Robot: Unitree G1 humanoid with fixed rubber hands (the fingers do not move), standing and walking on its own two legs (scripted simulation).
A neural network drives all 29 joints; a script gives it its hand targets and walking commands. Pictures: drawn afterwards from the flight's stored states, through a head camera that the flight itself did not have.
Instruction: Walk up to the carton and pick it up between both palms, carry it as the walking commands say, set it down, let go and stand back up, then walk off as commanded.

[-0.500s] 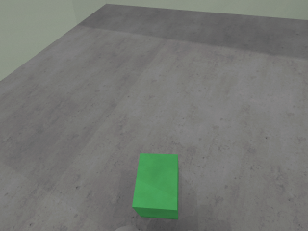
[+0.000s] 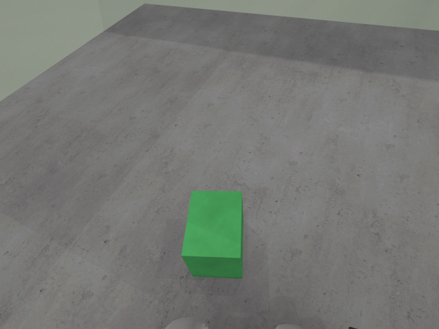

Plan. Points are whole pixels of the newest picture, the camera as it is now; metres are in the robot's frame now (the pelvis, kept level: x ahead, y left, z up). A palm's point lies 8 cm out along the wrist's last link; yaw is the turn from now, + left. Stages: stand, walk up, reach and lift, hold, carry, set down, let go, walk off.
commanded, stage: walk up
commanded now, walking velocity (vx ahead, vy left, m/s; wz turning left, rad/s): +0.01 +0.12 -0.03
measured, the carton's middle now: (216, 234) +0.58 +0.09 -0.63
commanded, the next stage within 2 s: none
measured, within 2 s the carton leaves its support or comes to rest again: neither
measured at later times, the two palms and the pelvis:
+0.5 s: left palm out of the picture +0.10 +0.30 -0.11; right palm out of the picture -0.01 -0.21 -0.12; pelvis +0.03 +0.05 +0.01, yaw -3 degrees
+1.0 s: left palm out of the picture +0.13 +0.33 -0.14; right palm (334, 316) +0.16 -0.18 -0.08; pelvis +0.07 +0.09 +0.01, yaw -3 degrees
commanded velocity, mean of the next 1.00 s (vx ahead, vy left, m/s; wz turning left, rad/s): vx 0.09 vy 0.04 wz -0.05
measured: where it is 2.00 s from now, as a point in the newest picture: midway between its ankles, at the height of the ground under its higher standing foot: outside the picture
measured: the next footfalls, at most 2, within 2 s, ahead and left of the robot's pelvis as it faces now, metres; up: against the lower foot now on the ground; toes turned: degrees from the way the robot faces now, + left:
left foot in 0.10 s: +0.00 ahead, +0.13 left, +0.00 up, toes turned +3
right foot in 0.50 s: +0.07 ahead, -0.07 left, +0.00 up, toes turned -3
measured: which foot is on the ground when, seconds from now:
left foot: up 0.00-0.08, down 0.10-0.52, up 0.54-0.76, down 0.78-1.00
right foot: down 0.00-0.10, up 0.12-0.48, down 0.50-0.78, up 0.80-1.00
